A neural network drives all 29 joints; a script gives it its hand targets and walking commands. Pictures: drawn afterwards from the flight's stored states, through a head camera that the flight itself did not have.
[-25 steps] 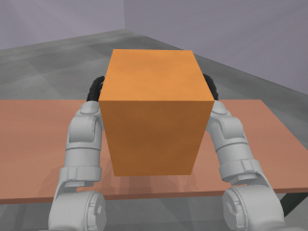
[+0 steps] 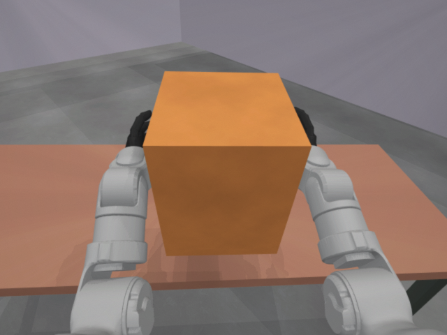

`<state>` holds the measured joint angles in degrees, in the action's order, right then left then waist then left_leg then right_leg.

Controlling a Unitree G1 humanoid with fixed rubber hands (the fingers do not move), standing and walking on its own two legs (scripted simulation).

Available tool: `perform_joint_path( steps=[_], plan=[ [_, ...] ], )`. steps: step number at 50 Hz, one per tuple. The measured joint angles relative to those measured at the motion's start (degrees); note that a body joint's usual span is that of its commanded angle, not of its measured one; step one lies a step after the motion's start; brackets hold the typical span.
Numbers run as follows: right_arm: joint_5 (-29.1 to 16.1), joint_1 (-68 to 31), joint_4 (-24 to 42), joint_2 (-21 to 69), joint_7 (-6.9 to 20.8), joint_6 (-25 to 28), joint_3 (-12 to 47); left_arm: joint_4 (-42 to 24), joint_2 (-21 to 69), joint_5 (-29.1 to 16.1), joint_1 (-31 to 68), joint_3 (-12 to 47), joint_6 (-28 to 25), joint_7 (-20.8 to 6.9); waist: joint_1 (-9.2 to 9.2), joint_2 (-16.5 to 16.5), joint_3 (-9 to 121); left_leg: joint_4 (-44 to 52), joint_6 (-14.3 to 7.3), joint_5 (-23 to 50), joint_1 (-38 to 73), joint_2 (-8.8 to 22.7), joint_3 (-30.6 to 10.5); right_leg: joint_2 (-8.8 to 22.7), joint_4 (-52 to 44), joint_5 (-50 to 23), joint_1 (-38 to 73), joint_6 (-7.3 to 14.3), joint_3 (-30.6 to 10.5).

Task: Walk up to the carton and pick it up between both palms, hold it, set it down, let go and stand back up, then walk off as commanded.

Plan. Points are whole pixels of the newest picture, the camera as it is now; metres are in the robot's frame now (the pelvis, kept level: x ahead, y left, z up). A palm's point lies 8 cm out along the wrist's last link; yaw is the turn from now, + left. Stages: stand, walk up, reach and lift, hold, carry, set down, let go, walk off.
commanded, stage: hold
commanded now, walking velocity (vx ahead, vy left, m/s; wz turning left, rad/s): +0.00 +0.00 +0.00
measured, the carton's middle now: (222, 164) +0.37 +0.02 +0.18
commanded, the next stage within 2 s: none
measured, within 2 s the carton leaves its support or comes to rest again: neither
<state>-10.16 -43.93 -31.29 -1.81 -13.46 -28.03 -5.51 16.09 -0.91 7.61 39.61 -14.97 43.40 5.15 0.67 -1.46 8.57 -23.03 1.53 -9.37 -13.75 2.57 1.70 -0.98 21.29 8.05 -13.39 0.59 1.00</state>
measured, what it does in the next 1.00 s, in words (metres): stands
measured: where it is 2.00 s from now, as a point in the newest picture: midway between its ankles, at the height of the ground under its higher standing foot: outside the picture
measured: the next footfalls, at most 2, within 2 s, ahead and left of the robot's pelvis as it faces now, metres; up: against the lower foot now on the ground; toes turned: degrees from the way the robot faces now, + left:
none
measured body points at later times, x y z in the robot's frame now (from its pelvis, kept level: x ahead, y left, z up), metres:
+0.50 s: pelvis +0.00 +0.00 +0.00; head -0.05 +0.01 +0.45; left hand +0.38 +0.17 +0.20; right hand +0.40 -0.12 +0.21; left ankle +0.03 +0.13 -0.74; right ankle +0.04 -0.11 -0.74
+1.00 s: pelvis +0.00 +0.00 +0.00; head -0.05 +0.01 +0.45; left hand +0.38 +0.17 +0.20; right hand +0.40 -0.12 +0.21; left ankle +0.03 +0.13 -0.74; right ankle +0.04 -0.11 -0.74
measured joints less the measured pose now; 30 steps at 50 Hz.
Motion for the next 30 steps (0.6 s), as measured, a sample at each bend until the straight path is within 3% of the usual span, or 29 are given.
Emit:
perform_joint_path(
  steps=[30],
  plan=[
    [0.00,0.00,0.00,0.00,0.00,0.00,0.00,0.00,0.00,0.00,0.01,0.00,0.02,0.00,0.03,0.00,0.00,0.00,0.00,0.00,0.00,-0.02,-0.06,0.00,0.00,0.00,0.00,0.00,0.00]
  ],
)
